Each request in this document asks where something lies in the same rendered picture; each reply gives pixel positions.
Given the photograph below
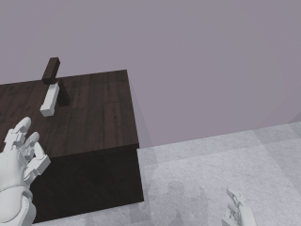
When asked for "tap lever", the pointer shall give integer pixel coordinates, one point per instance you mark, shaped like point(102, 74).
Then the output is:
point(48, 107)

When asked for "left robot hand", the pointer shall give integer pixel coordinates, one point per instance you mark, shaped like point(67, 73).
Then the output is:
point(17, 165)

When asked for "left robot forearm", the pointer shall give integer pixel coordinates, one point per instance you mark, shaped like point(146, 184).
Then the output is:
point(16, 207)

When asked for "counter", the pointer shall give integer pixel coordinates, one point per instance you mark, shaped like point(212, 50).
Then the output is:
point(91, 141)

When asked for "right robot hand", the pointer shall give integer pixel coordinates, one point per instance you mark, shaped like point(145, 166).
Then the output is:
point(243, 216)

